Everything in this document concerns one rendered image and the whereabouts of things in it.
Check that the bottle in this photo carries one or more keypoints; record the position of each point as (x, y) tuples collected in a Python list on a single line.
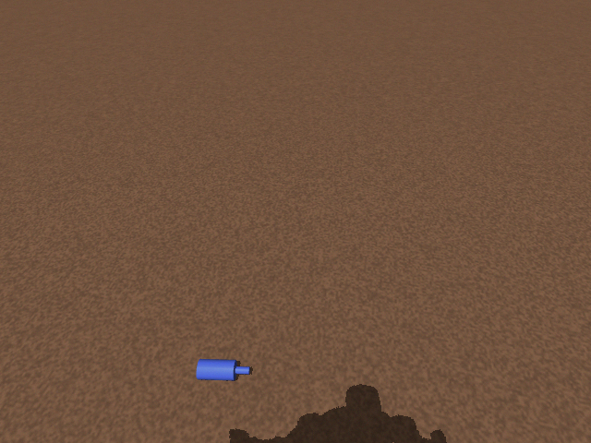
[(219, 369)]

